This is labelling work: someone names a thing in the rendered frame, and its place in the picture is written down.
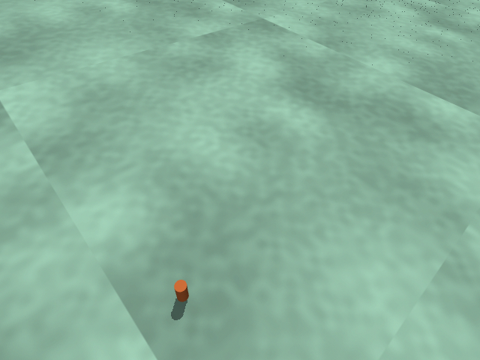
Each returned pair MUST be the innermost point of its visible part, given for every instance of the can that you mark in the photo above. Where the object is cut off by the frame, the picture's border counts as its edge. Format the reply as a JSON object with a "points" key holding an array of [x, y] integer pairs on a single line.
{"points": [[181, 290]]}

